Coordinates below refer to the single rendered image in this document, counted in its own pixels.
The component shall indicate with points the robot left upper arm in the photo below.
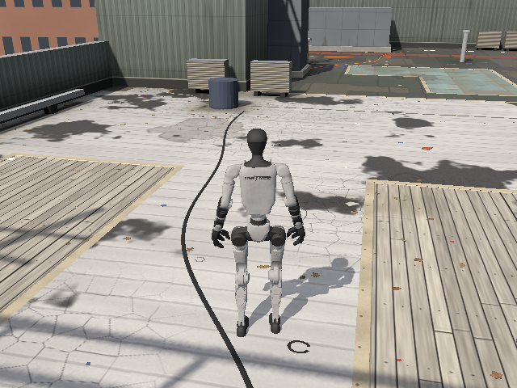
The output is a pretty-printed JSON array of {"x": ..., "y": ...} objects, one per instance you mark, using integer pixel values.
[{"x": 228, "y": 185}]

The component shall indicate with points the robot left forearm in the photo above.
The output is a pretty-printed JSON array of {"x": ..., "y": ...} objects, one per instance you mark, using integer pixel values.
[{"x": 220, "y": 217}]

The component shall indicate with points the robot right forearm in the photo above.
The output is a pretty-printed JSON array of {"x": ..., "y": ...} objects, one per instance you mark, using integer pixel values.
[{"x": 296, "y": 215}]

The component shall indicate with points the robot torso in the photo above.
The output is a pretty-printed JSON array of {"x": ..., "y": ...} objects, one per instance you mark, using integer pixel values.
[{"x": 258, "y": 196}]

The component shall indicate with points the robot right upper arm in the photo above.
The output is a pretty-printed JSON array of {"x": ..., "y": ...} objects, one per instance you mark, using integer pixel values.
[{"x": 283, "y": 171}]

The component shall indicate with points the right robot hand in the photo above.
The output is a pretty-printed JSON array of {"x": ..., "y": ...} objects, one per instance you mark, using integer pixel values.
[{"x": 299, "y": 232}]

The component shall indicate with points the robot left thigh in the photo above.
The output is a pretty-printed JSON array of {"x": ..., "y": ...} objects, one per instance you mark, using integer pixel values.
[{"x": 240, "y": 250}]

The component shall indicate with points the left robot hand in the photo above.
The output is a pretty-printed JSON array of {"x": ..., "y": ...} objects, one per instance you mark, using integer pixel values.
[{"x": 216, "y": 235}]

